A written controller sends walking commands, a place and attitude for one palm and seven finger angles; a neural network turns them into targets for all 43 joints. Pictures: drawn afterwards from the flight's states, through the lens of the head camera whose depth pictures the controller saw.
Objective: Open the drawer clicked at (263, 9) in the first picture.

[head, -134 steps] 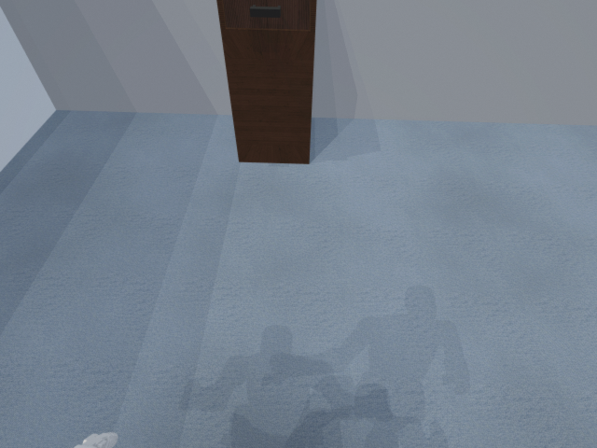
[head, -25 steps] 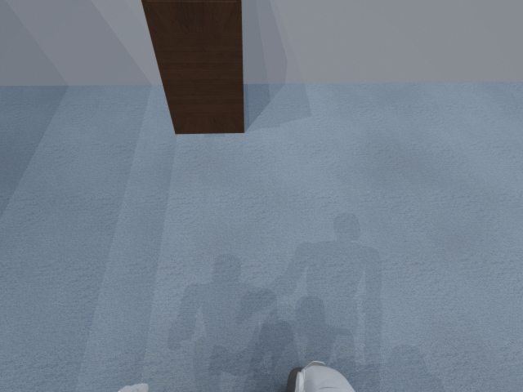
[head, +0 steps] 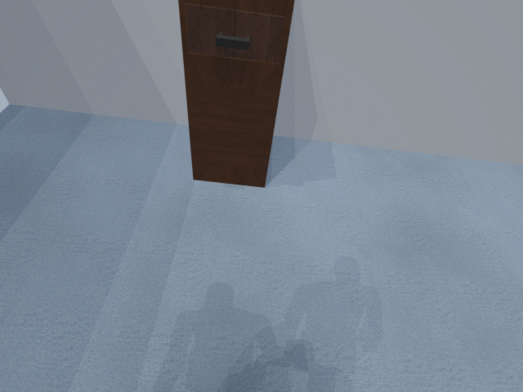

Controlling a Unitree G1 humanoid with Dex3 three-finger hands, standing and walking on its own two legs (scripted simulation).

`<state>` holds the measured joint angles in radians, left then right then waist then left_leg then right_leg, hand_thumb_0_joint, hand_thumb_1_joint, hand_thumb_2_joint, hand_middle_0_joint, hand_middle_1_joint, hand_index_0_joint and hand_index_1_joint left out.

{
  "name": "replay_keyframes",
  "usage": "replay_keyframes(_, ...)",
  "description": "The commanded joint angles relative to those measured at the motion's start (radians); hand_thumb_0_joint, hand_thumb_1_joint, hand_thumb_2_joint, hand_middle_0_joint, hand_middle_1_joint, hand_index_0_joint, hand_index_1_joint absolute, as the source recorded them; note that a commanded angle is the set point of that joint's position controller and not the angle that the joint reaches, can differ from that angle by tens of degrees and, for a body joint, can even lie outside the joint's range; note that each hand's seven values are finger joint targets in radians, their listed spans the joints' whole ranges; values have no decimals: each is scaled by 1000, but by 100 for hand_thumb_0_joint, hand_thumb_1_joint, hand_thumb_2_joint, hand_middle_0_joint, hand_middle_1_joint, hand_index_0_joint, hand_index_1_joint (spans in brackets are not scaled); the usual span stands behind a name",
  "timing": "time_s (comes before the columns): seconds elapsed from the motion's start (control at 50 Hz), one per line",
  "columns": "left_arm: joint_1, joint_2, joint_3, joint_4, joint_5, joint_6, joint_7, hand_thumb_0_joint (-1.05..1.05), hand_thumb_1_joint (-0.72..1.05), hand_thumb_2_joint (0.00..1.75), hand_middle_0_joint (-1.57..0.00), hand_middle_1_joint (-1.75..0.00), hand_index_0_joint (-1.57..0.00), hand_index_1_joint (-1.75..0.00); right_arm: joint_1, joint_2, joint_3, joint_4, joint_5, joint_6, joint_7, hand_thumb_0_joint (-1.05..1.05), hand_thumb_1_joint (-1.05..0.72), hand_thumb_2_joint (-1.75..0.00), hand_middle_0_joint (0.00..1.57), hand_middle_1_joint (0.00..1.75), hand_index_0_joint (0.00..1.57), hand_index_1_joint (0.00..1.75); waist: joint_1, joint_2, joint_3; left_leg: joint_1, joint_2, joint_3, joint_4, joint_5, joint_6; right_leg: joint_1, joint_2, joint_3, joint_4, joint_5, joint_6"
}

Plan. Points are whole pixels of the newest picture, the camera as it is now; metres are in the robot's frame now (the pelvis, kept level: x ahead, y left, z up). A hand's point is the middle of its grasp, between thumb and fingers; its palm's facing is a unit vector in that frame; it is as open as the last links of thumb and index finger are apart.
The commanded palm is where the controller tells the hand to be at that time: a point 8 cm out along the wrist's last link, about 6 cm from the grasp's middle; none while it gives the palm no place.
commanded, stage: walk to a spot facing it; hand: left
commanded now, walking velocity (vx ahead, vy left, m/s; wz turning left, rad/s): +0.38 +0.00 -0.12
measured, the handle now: (233, 39) +1.19 +0.19 +0.01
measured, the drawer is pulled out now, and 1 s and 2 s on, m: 0.00 0.00 0.00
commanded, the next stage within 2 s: take the last steps up to it in 0.48 s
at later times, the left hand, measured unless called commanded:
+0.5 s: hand (212, 285) +0.35 +0.12 -0.16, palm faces -0.06 -0.98 -0.21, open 7.4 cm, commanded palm none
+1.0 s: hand (198, 299) +0.33 +0.14 -0.18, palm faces +0.13 -0.98 -0.12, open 7.4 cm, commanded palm none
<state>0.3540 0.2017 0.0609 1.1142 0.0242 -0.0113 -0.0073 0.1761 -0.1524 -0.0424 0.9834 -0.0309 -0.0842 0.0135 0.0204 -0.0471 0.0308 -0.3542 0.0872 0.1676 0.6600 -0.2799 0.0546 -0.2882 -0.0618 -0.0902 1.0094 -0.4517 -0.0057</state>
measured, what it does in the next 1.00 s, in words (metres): walks ahead: right foot, then left foot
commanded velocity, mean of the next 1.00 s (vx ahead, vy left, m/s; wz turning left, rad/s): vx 0.30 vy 0.02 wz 0.03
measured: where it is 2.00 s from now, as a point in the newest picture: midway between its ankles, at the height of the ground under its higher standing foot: (262, 289)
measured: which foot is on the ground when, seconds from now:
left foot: down 0.00-0.44, up 0.46-0.90, down 0.92-1.00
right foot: up 0.00-0.42, down 0.44-0.92, up 0.94-1.00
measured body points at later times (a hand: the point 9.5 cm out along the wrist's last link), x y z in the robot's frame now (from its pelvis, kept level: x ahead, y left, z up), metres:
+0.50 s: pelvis +0.23 -0.06 -0.01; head +0.26 -0.07 +0.44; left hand +0.35 +0.17 -0.14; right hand +0.09 -0.24 -0.16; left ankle +0.08 +0.08 -0.66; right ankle +0.31 -0.15 -0.72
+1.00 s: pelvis +0.40 -0.01 +0.00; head +0.41 +0.02 +0.45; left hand +0.32 +0.20 -0.17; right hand +0.50 -0.24 -0.13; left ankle +0.44 +0.07 -0.72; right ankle +0.32 -0.14 -0.67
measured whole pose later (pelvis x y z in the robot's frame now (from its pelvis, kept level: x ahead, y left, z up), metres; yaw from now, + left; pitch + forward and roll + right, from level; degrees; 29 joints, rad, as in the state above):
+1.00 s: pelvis +0.40 -0.01 +0.00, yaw +2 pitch -2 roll -1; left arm 0.38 0.16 0.04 1.16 0.02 -0.01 0.00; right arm 0.16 -0.16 -0.03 1.01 -0.03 -0.06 0.01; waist 0.04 -0.04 0.06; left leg -0.31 0.06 0.18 0.60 -0.26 0.06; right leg -0.26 -0.09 -0.14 0.97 -0.49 0.00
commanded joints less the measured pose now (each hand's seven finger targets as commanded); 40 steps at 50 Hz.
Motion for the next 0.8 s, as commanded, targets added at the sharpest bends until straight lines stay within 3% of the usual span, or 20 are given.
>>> replay_keyframes(0.0, -51, 32, 9, -90, 8, -39, -17, 0, 90, 90, -20, -30, -20, -30, 187, -124, -23, 40, 7, -3, -32, 0, -90, -90, 20, 30, 20, 30, -40, 140, 35, 236, 261, -328, -476, -9, 52, -372, -79, 80, 225, 171, 0)
replay_keyframes(0.04, -16, 7, 8, -76, 12, -19, -13, 0, 90, 90, -20, -30, -20, -30, 194, -98, -25, 49, 10, -13, -36, 0, -90, -90, 20, 30, 20, 30, -24, 141, 10, 223, 229, -226, -484, 101, 61, -330, -82, 71, 185, 211, 18)
replay_keyframes(0.12, -62, 0, 8, -94, 11, -6, -18, 0, 90, 90, -20, -30, -20, -30, 240, -103, -23, 81, 16, -18, -40, 0, -90, -90, 20, 30, 20, 30, -21, 128, 23, 316, 211, -145, -499, 245, 78, -403, -88, 54, 82, 270, 39)
replay_keyframes(0.2, -190, -4, 2, -127, 6, -7, -23, 0, 90, 90, -20, -30, -20, -30, 302, -104, -25, 119, 13, -13, -39, 0, -90, -90, 20, 30, 20, 30, -53, 144, 69, 360, 207, -92, -496, 301, 80, -394, -82, 4, -139, 290, 35)
replay_keyframes(0.3, -295, -7, 0, -155, 2, -18, -23, 0, 90, 90, -20, -30, -20, -30, 348, -105, -24, 159, 2, -2, -37, 0, -90, -90, 20, 30, 20, 30, -77, 173, 118, 357, 225, -56, -455, 361, 73, -295, -40, -34, -330, 279, -5)
replay_keyframes(0.32, -291, -7, 2, -154, 2, -21, -24, 0, 90, 90, -20, -30, -20, -30, 344, -112, -24, 161, 0, 0, -38, 0, -90, -90, 20, 30, 20, 30, -69, 176, 112, 366, 225, -46, -429, 403, 68, -263, -27, -41, -360, 266, -16)
replay_keyframes(0.34, -250, 5, 4, -145, 2, -26, -23, 0, 90, 90, -20, -30, -20, -30, 328, -121, -25, 163, 1, 2, -39, 0, -90, -90, 20, 30, 20, 30, -42, 171, 86, 369, 230, -36, -369, 500, 63, -188, -7, -52, -389, 248, -32)
replay_keyframes(0.36, -163, 19, 9, -119, 3, -32, -21, 0, 90, 90, -20, -30, -20, -30, 311, -133, -26, 164, 4, 4, -40, 0, -90, -90, 20, 30, 20, 30, 0, 166, 40, 366, 212, -12, -261, 606, 49, -69, 26, -77, -429, 249, -45)
replay_keyframes(0.38, -21, 52, 18, -71, 9, -44, -17, 0, 90, 90, -20, -30, -20, -30, 300, -134, -25, 165, 10, 4, -38, 0, -90, -90, 20, 30, 20, 30, 64, 113, -40, 309, 172, 13, -74, 633, 19, 137, 47, -85, -495, 302, -56)
replay_keyframes(0.4, 134, 137, 41, -29, 15, -57, -4, 0, 90, 90, -20, -30, -20, -30, 308, -108, -23, 154, 21, 4, -26, 0, -90, -90, 20, 30, 20, 30, 127, -36, -152, 97, 112, 36, 197, 419, -15, 407, -100, 84, -518, 306, -97)
replay_keyframes(0.42, 233, 251, 66, -9, 6, -59, 8, 0, 90, 90, -20, -30, -20, -30, 339, -38, -9, 120, 31, -1, -25, 0, -90, -90, 20, 30, 20, 30, 120, -260, -243, -182, -49, 22, 538, -251, -60, 588, -394, 521, -632, 424, -213)
replay_keyframes(0.44, 191, 261, 64, -18, -13, -53, 11, 0, 90, 90, -20, -30, -20, -30, 283, -66, -13, 110, 34, 11, -30, 0, -90, -90, 20, 30, 20, 30, 114, -166, -231, -219, -19, -123, 689, -287, -38, 487, -436, 568, -721, 307, -247)
replay_keyframes(0.46, 87, 211, 52, -48, -11, -51, 14, 0, 90, 90, -20, -30, -20, -30, 223, -51, -22, 97, 28, 14, -27, 0, -90, -90, 20, 30, 20, 30, 84, -96, -132, -267, 17, -154, 744, -191, -37, 358, -408, 506, -754, 229, -219)
replay_keyframes(0.48, 1, 150, 33, -68, -10, -53, 18, 0, 90, 90, -20, -30, -20, -30, 197, -49, -22, 97, 20, 21, -27, 0, -90, -90, 20, 30, 20, 30, 44, -30, -39, -267, 61, -176, 717, -106, -36, 217, -376, 395, -766, 203, -183)
replay_keyframes(0.5, -51, 94, 17, -77, -8, -58, 23, 0, 90, 90, -20, -30, -20, -30, 203, -28, -20, 109, 14, 32, -24, 0, -90, -90, 20, 30, 20, 30, 9, 12, 2, -214, 84, -180, 664, -49, -38, 104, -336, 275, -786, 233, -149)
replay_keyframes(0.54, -78, 50, -1, -79, -1, -70, 26, 0, 90, 90, -20, -30, -20, -30, 271, 0, -14, 131, 7, 57, -20, 0, -90, -90, 20, 30, 20, 30, -41, -37, -3, -169, 76, -164, 576, -10, -56, 47, -287, 109, -791, 379, -112)
replay_keyframes(0.58, -69, 21, -9, -73, 0, -72, 28, 0, 90, 90, -20, -30, -20, -30, 271, 10, -12, 130, 6, 71, -20, 0, -90, -90, 20, 30, 20, 30, -57, -56, 3, -152, 70, -137, 475, -1, -76, 17, -254, 32, -780, 524, -113)
replay_keyframes(0.66, -53, 50, -7, -68, -1, -74, 26, 0, 90, 90, -20, -30, -20, -30, 183, 10, -9, 85, 7, 74, -2, 0, -90, -90, 20, 30, 20, 30, -48, -66, 22, -147, 64, -94, 267, 66, -86, 43, -237, -10, -802, 479, -122)
replay_keyframes(0.72, -2, 71, -5, -46, 2, -71, 23, 0, 90, 90, -20, -30, -20, -30, 73, -7, -9, 45, 7, 63, 11, 0, -90, -90, 20, 30, 20, 30, -10, -66, 52, -140, 47, -65, 124, 68, -79, 91, -250, 12, -808, 395, -126)
replay_keyframes(0.78, 34, 92, -2, -27, 2, -65, 21, 0, 90, 90, -20, -30, -20, -30, 1, -36, -7, 13, 7, 55, 17, 0, -90, -90, 20, 30, 20, 30, 8, -74, 67, -123, 36, -49, 40, 41, -65, 150, -269, 35, -787, 392, -127)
